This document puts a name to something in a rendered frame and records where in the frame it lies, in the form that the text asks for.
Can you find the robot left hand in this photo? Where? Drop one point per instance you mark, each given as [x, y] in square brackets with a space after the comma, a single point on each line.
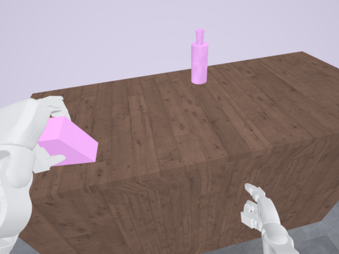
[22, 123]

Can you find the table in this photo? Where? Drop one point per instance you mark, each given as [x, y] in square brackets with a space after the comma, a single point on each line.
[173, 158]

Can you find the robot right forearm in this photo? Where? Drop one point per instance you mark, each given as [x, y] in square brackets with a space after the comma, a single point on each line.
[276, 240]

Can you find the robot right hand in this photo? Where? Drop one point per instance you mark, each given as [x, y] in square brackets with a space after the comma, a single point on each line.
[263, 212]

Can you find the robot left forearm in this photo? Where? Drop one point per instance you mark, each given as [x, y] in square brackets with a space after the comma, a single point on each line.
[16, 176]

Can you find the sponge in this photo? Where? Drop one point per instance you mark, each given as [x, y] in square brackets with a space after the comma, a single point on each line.
[62, 137]

